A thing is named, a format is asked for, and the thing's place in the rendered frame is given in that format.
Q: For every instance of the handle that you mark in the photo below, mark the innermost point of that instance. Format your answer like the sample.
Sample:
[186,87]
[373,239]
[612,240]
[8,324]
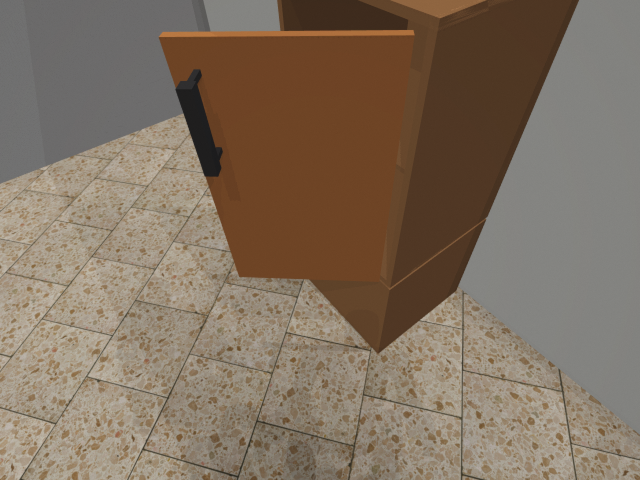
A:
[194,112]

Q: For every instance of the cupboard door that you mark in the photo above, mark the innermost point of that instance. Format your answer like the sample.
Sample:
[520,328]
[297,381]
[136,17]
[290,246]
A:
[309,123]

